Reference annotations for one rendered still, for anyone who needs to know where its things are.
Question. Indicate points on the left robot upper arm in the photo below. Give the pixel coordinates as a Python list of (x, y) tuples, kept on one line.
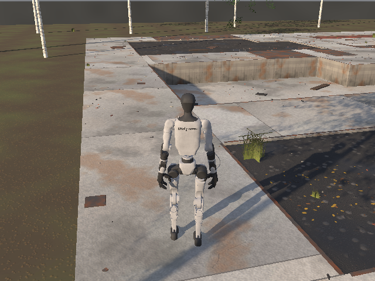
[(167, 133)]

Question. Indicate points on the robot left forearm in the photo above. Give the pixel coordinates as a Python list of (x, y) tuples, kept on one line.
[(163, 160)]

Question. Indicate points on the left robot shin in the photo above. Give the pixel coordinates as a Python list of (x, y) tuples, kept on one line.
[(173, 213)]

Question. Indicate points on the right robot foot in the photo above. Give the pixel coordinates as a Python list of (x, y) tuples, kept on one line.
[(198, 241)]

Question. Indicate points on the right robot upper arm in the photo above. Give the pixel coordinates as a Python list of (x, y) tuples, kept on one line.
[(207, 134)]

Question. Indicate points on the right robot hand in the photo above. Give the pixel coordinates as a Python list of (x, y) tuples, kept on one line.
[(213, 181)]

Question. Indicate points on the robot right forearm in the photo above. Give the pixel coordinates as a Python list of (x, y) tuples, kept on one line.
[(211, 160)]

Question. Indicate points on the left robot hand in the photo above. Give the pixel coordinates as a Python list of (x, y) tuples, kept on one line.
[(161, 181)]

